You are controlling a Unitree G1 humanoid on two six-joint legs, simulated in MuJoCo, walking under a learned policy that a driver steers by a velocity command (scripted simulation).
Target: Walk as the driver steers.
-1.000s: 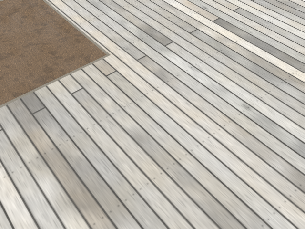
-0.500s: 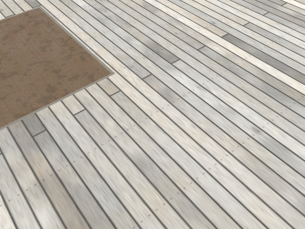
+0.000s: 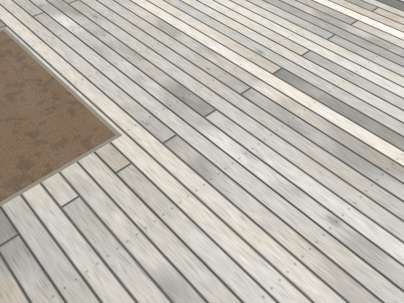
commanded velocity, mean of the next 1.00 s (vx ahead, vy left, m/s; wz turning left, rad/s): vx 0.50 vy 0.00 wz -0.11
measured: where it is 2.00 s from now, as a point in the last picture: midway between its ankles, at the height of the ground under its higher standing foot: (252, 180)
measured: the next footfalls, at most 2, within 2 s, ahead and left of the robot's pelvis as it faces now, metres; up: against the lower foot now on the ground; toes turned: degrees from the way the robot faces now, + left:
right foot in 0.30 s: +0.34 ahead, -0.17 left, +0.00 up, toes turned -2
left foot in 0.86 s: +0.65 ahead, +0.07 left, +0.00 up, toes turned -2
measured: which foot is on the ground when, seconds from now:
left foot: down 0.00-0.32, up 0.34-0.84, down 0.86-1.00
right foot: up 0.00-0.28, down 0.30-0.88, up 0.90-1.00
